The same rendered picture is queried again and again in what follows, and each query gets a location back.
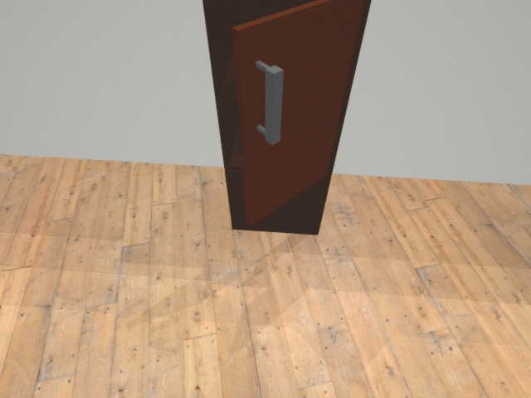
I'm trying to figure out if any handle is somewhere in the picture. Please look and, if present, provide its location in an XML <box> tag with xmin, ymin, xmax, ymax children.
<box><xmin>256</xmin><ymin>61</ymin><xmax>284</xmax><ymax>145</ymax></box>

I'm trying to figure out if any cupboard door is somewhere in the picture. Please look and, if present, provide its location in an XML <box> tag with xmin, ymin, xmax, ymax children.
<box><xmin>232</xmin><ymin>0</ymin><xmax>364</xmax><ymax>226</ymax></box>

